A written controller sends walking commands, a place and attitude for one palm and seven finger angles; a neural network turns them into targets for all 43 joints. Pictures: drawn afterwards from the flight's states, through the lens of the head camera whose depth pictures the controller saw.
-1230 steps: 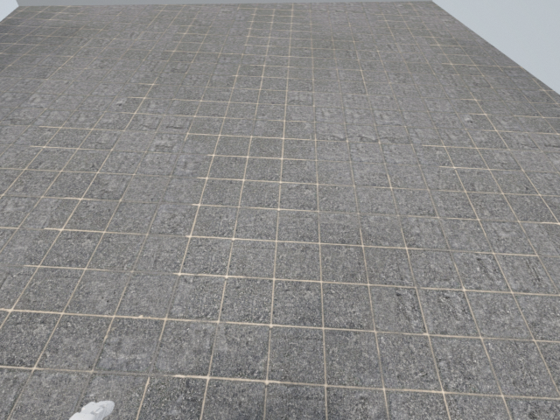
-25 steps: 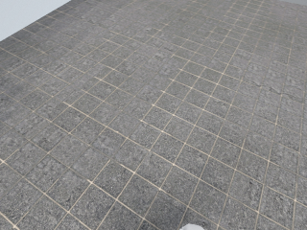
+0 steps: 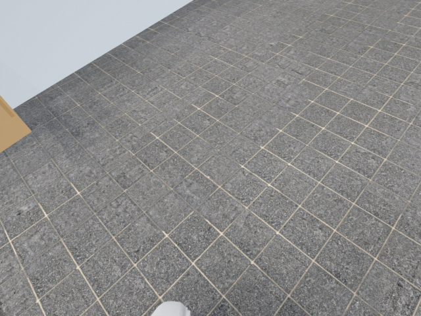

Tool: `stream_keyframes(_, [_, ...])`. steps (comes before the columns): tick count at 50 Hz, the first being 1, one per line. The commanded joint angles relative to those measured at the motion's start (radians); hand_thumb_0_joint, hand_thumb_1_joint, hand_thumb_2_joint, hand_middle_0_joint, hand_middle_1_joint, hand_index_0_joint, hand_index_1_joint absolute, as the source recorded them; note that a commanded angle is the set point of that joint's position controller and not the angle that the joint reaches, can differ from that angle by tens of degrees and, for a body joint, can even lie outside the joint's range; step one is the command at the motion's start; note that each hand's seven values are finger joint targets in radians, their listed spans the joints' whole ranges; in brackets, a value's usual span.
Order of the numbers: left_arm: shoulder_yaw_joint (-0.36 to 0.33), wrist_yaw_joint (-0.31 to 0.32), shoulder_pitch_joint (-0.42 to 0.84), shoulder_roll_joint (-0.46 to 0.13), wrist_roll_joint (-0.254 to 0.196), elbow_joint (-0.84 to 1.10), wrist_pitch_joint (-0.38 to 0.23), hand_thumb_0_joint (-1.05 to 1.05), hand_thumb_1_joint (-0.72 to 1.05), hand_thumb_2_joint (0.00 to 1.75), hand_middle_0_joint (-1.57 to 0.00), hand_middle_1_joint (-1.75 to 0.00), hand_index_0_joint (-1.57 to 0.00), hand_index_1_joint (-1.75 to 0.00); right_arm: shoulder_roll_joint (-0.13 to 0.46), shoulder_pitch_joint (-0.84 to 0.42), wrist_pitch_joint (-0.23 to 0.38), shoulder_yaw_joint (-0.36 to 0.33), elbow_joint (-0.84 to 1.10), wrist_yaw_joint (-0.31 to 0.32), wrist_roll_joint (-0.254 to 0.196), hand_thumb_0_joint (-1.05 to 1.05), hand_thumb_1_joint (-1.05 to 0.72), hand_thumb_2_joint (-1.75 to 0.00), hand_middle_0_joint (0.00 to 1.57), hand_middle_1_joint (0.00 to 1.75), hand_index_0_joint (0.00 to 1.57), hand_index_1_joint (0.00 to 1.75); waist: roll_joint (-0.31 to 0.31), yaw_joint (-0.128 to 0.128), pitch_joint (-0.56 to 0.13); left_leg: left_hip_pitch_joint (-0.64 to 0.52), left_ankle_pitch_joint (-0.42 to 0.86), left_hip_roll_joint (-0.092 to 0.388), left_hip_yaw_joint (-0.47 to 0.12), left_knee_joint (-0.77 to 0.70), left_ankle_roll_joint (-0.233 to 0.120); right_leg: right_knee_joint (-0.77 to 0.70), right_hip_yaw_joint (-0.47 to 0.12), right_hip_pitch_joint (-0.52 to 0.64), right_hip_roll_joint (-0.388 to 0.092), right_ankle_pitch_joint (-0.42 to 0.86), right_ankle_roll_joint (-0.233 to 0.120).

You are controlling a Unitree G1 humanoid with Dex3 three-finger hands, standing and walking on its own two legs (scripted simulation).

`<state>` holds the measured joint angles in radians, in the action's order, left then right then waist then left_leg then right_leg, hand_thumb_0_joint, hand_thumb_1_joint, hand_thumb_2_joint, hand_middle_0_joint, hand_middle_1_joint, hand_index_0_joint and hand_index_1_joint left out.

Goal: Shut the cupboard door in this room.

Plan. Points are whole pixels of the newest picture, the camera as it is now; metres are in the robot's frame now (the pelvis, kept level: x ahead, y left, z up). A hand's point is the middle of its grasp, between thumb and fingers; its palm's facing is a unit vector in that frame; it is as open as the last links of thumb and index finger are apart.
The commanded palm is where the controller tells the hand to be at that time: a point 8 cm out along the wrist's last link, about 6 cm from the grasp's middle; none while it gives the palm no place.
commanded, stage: turn or walk to find it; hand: left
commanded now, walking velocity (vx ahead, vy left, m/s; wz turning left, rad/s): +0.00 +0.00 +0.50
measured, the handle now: out of the picture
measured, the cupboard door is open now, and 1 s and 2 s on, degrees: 82 82 82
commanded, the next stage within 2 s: none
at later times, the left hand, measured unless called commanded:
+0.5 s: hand out of the picture -0.01 +0.28 -0.17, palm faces +0.29 -0.93 -0.24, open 7.4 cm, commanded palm none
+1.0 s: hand out of the picture -0.06 +0.18 -0.16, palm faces +0.52 -0.82 -0.25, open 7.4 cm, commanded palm none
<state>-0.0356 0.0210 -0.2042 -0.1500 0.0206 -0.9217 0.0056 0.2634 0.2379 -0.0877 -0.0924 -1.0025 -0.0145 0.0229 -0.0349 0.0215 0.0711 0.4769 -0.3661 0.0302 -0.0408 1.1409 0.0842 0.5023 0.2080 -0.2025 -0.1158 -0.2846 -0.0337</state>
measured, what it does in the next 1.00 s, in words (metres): steps on the spot, turning left: left foot, then right foot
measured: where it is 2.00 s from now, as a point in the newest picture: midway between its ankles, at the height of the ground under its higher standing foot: (156, 268)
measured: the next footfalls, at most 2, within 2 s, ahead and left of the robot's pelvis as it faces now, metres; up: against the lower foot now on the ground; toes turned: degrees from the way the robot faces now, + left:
left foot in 0.22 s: +0.01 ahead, +0.16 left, +0.00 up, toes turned +12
right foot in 0.72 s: +0.05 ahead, -0.08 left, +0.00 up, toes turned +15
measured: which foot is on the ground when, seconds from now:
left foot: up 0.00-0.20, down 0.22-0.72, up 0.74-1.00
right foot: down 0.00-0.22, up 0.24-0.70, down 0.72-1.00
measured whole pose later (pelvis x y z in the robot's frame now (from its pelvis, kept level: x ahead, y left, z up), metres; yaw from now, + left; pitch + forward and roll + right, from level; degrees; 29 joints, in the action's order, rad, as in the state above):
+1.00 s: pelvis +0.06 +0.04 +0.00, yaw +29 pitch +1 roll +2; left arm -0.04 0.01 -0.40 -0.14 0.03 -1.03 -0.06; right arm 0.25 0.25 -0.05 -0.09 -1.00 -0.04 0.03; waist -0.03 0.00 0.04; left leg 0.66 -0.18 0.06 0.00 1.16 0.04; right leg 0.33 0.23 0.01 -0.10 -0.34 0.02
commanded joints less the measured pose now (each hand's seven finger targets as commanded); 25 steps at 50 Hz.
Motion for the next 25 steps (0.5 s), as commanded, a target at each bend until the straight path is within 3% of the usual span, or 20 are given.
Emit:
stream_keyframes(1, [-0.058,0.014,-0.078,-0.238,0.008,0.037,-0.018,0.00,0.90,0.90,-0.20,-0.30,-0.20,-0.30,0.030,-0.102,0.031,0.003,0.096,-0.003,-0.005,0.00,-0.90,-0.90,0.20,0.30,0.20,0.30,0.212,-0.062,-0.056,0.054,-0.073,0.015,0.055,-0.160,0.000,-0.150,-0.158,0.144,-0.254,0.417,-0.094])
stream_keyframes(6, [-0.071,0.007,-0.094,-0.274,0.012,0.018,-0.008,0.00,0.90,0.90,-0.20,-0.30,-0.20,-0.30,0.024,-0.127,0.049,0.018,0.116,-0.001,-0.015,0.00,-0.90,-0.90,0.20,0.30,0.20,0.30,0.253,-0.077,-0.099,-0.071,-0.093,-0.004,0.122,-0.396,-0.027,-0.078,-0.130,0.152,-0.270,0.492,-0.101])
stream_keyframes(8, [-0.073,0.005,-0.071,-0.280,0.008,0.014,-0.004,0.00,0.90,0.90,-0.20,-0.30,-0.20,-0.30,0.035,-0.084,0.058,0.016,0.110,0.001,-0.014,0.00,-0.90,-0.90,0.20,0.30,0.20,0.30,0.248,-0.045,-0.124,-0.167,0.003,-0.008,0.142,-0.540,-0.038,-0.017,-0.093,0.121,-0.267,0.457,-0.065])
stream_keyframes(9, [-0.074,0.004,-0.059,-0.274,0.001,0.013,0.001,0.00,0.90,0.90,-0.20,-0.30,-0.20,-0.30,0.053,-0.051,0.064,0.014,0.101,0.000,-0.013,0.00,-0.90,-0.90,0.20,0.30,0.20,0.30,0.200,-0.020,-0.141,-0.270,0.118,-0.007,0.138,-0.661,-0.048,0.048,-0.054,0.064,-0.245,0.397,-0.025])
stream_keyframes(10, [-0.068,0.001,-0.055,-0.248,-0.006,0.021,0.007,0.00,0.90,0.90,-0.20,-0.30,-0.20,-0.30,0.105,-0.004,0.073,0.001,0.094,-0.001,-0.012,0.00,-0.90,-0.90,0.20,0.30,0.20,0.30,0.059,0.011,-0.168,-0.421,0.257,0.059,0.038,-0.762,-0.072,0.197,-0.018,-0.064,-0.195,0.254,0.026])
stream_keyframes(11, [-0.052,-0.005,-0.050,-0.176,-0.013,0.058,0.013,0.00,0.90,0.90,-0.20,-0.30,-0.20,-0.30,0.214,0.037,0.081,-0.026,0.095,0.005,-0.004,0.00,-0.90,-0.90,0.20,0.30,0.20,0.30,-0.264,0.037,-0.161,-0.550,0.606,0.322,-0.309,-0.795,-0.186,0.408,0.009,-0.353,-0.048,-0.270,0.110])
stream_keyframes(12, [-0.036,0.001,0.019,-0.171,-0.005,0.080,0.025,0.00,0.90,0.90,-0.20,-0.30,-0.20,-0.30,0.256,0.086,0.068,-0.033,0.074,0.013,-0.008,0.00,-0.90,-0.90,0.20,0.30,0.20,0.30,-0.238,0.065,-0.160,-0.498,0.747,0.403,-0.330,-0.795,-0.275,0.533,-0.085,-0.375,-0.021,-0.403,0.110])
stream_keyframes(13, [-0.040,0.001,0.039,-0.184,-0.004,0.077,0.032,0.00,0.90,0.90,-0.20,-0.30,-0.20,-0.30,0.227,0.061,0.067,-0.022,0.072,0.018,-0.004,0.00,-0.90,-0.90,0.20,0.30,0.20,0.30,-0.168,0.052,-0.132,-0.431,0.617,0.375,-0.280,-0.805,-0.294,0.583,-0.134,-0.355,-0.035,-0.355,0.098])
stream_keyframes(14, [-0.046,0.000,0.055,-0.177,-0.003,0.062,0.036,0.00,0.90,0.90,-0.20,-0.30,-0.20,-0.30,0.201,0.006,0.070,-0.018,0.085,0.028,0.000,0.00,-0.90,-0.90,0.20,0.30,0.20,0.30,-0.219,0.038,-0.095,-0.389,0.542,0.315,-0.268,-0.817,-0.281,0.606,-0.156,-0.378,-0.033,-0.295,0.103])
stream_keyframes(17, [-0.052,-0.014,0.008,-0.194,-0.002,0.023,0.034,0.00,0.90,0.90,-0.20,-0.30,-0.20,-0.30,0.151,-0.100,0.073,0.004,0.119,0.031,-0.002,0.00,-0.90,-0.90,0.20,0.30,0.20,0.30,-0.134,-0.017,-0.042,-0.320,0.452,0.210,-0.172,-0.825,-0.228,0.639,-0.173,-0.351,-0.012,-0.133,0.112])
stream_keyframes(21, [-0.048,-0.013,-0.003,-0.197,-0.002,0.020,0.034,0.00,0.90,0.90,-0.20,-0.30,-0.20,-0.30,0.146,-0.074,0.079,0.001,0.120,0.028,-0.008,0.00,-0.90,-0.90,0.20,0.30,0.20,0.30,-0.091,-0.017,-0.072,-0.333,0.392,0.185,-0.169,-0.844,-0.225,0.614,-0.184,-0.337,0.001,-0.076,0.126])
stream_keyframes(25, [-0.045,-0.009,0.049,-0.186,-0.005,0.050,0.031,0.00,0.90,0.90,-0.20,-0.30,-0.20,-0.30,0.143,-0.028,0.076,-0.006,0.116,0.025,-0.003,0.00,-0.90,-0.90,0.20,0.30,0.20,0.30,-0.097,0.006,-0.064,-0.325,0.296,0.199,-0.256,-0.853,-0.253,0.514,-0.198,-0.330,0.012,-0.109,0.129])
